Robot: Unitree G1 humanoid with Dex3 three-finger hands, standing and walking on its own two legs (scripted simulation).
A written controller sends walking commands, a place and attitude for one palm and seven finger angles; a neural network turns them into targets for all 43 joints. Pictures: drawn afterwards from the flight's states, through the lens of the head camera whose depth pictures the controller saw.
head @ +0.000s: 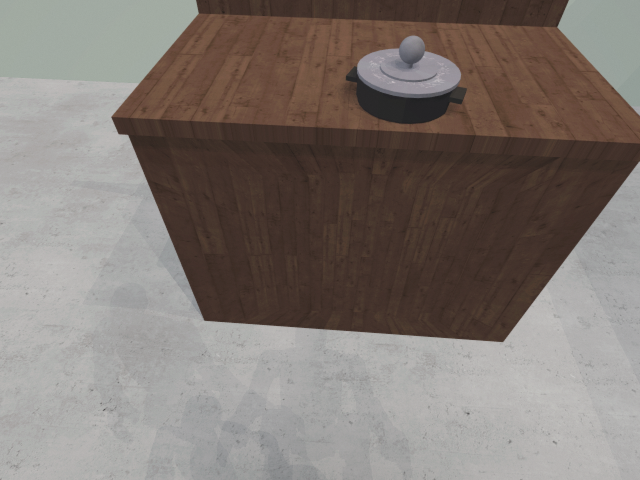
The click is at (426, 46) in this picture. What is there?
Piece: lid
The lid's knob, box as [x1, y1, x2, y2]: [399, 36, 424, 63]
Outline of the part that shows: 417,36 409,36 405,38 399,47 400,57 407,63 416,62 420,59 423,54 424,44 422,40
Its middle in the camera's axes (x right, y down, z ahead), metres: +0.18 -0.37 +0.76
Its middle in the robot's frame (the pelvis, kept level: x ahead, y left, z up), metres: +0.85 -0.13 +0.17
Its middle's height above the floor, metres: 0.95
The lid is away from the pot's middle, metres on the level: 0.00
